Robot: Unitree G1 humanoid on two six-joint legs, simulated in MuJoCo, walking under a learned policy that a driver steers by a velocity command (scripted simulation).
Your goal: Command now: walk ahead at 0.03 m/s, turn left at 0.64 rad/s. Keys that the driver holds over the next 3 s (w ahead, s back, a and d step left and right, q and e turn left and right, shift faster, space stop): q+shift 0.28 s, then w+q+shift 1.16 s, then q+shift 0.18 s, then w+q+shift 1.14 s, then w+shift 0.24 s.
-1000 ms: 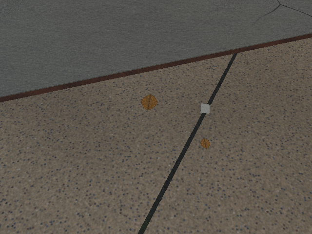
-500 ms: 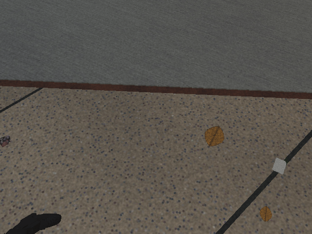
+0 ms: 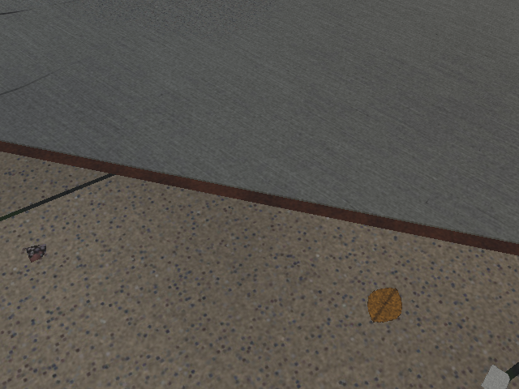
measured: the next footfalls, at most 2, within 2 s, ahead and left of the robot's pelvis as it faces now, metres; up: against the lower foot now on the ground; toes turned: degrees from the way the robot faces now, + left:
right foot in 0.66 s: +0.22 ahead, -0.01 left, +0.00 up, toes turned +39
left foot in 1.10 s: +0.34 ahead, +0.48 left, +0.00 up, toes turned +63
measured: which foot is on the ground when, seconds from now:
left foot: down 0.00-0.66, up 0.68-1.00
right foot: down 0.00-0.14, up 0.16-0.64, down 0.66-1.00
